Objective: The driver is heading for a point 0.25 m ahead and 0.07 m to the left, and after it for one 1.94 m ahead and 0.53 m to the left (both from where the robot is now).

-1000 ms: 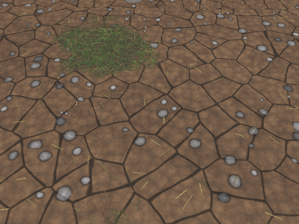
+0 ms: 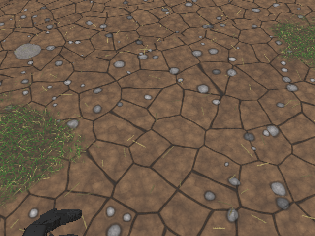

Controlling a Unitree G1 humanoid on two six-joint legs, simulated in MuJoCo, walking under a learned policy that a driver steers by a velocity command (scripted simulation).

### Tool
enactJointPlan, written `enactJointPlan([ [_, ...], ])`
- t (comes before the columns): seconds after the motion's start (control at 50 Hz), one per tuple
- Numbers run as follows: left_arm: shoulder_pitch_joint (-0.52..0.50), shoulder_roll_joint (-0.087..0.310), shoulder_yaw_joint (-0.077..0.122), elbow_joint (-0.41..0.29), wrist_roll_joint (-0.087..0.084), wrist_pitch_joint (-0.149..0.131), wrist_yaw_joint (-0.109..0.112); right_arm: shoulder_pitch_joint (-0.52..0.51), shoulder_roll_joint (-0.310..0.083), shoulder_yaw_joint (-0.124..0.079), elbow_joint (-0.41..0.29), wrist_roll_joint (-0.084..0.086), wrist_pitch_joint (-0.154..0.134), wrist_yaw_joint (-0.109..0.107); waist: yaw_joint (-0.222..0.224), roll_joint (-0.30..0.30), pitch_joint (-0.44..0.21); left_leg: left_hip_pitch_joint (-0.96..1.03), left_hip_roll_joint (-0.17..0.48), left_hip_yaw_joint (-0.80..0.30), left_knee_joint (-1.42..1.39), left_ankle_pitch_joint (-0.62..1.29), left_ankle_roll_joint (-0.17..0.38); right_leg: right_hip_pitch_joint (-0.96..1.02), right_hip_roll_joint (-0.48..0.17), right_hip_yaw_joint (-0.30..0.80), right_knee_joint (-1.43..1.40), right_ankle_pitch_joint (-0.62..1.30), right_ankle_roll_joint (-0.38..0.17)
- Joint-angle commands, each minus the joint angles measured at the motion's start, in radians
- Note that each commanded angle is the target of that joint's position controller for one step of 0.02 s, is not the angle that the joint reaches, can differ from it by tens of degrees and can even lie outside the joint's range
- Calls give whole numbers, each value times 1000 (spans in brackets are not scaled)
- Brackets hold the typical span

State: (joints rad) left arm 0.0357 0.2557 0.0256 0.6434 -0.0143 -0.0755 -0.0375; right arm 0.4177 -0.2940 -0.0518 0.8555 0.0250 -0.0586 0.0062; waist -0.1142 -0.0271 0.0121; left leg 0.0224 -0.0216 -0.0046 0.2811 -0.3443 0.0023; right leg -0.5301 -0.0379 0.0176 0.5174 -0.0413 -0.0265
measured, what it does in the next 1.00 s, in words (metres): walks ahead, turning left: right foot, then left foot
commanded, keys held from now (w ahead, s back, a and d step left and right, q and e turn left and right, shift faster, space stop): w+q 0.02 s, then q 0.72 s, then no key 0.26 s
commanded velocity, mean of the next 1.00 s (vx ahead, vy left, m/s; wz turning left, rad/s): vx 0.13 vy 0.00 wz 0.41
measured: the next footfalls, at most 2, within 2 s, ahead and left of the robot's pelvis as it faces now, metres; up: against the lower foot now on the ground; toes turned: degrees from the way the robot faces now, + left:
right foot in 0.04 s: +0.18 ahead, -0.12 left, +0.00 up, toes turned +0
left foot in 0.52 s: +0.24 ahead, +0.13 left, +0.00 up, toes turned +18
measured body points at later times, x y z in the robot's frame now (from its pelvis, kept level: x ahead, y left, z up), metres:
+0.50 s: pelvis +0.16 -0.01 +0.00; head +0.20 +0.01 +0.45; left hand +0.21 +0.30 -0.12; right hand +0.40 -0.23 -0.09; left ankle +0.21 +0.12 -0.73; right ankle +0.14 -0.12 -0.73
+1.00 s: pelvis +0.20 -0.02 +0.00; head +0.23 -0.03 +0.45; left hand +0.18 +0.28 -0.11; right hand +0.48 -0.18 -0.10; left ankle +0.19 +0.11 -0.72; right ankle +0.26 -0.13 -0.74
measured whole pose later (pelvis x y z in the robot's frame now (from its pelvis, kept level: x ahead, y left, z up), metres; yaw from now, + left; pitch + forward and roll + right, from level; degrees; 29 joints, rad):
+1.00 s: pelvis +0.20 -0.02 +0.00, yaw +28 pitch +1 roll +0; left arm 0.18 0.27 0.05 0.80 0.04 0.00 0.00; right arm 0.15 -0.29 -0.06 0.64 -0.01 0.04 -0.02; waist 0.01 0.04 0.02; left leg -0.41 -0.08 -0.14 0.68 -0.39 -0.01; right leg -0.29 0.01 0.02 0.54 -0.28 -0.01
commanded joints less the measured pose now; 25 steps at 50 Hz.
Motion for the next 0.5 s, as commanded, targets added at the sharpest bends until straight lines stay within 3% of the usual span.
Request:
enactJointPlan([
  [0.02,143,155,66,-25,8,-22,7,-33,-169,-36,-45,2,3,-10,164,94,-78,-97,203,-113,184,653,122,325,33,-28,-63,-20,-56],
  [0.04,310,226,87,-1,30,-21,19,-50,-119,-14,-74,-19,-1,-11,236,23,-220,-261,138,-74,454,497,75,609,-121,117,-22,85,-115],
  [0.06,361,309,102,8,47,-9,26,75,-4,21,-91,-26,-17,-12,189,-244,-353,-625,-20,-9,816,-123,-5,926,-385,502,-62,174,-263],
  [0.08,382,226,85,13,35,-2,24,70,-93,0,-64,-7,-26,-12,221,-195,-393,-695,-11,-134,961,-268,-20,888,-398,610,-120,196,-293],
  [0.1,315,179,67,10,30,-2,25,0,-149,-21,-76,11,-24,-14,210,-129,-250,-735,25,-138,1005,-222,-27,770,-366,432,-115,326,-259],
  [0.14,192,112,48,13,26,-6,19,-66,-128,-26,-84,-5,-1,-24,147,-60,-131,-687,89,-98,921,-130,-43,555,-274,212,-144,477,-204],
  [0.16,147,98,45,16,28,-8,18,-57,-115,-31,-82,-5,19,-27,113,-78,-101,-622,109,-89,881,-96,-49,458,-244,141,-183,476,-186],
  [0.22,87,125,57,35,39,-17,27,-50,-64,-29,-103,-7,64,-32,70,-88,-69,-551,101,-57,813,-1,-71,328,-240,34,-255,510,-204],
  [0.28,75,147,67,57,33,-6,50,-111,-46,-26,-144,-15,72,-24,78,-75,-71,-542,116,-43,663,144,-65,336,-234,-54,-277,453,-198],
  [0.34,78,167,72,75,26,15,65,-186,-48,-27,-183,-15,74,-4,105,-63,-70,-502,113,-16,533,238,-49,360,-234,-110,-280,386,-188],
  [0.42,102,203,86,101,5,43,61,-262,-73,-41,-242,-17,89,19,129,-54,-49,-504,103,13,431,154,-16,438,-274,-114,-215,312,-175],
  [0.46,100,216,92,107,-9,54,60,-271,-82,-48,-264,-16,97,27,124,-61,-42,-491,88,34,372,99,9,467,-290,-108,-150,307,-154],
  [0.5,106,203,91,118,-20,62,61,-219,-101,-63,-262,-17,96,24,89,-33,-68,-354,39,63,208,221,54,449,-239,-158,8,325,-89],
])
Keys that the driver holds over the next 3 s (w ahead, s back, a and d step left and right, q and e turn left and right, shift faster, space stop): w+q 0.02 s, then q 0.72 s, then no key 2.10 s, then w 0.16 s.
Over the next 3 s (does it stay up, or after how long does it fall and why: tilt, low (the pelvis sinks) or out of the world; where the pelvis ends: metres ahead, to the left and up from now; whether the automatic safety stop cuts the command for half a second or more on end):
stays up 0.20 -0.01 0.00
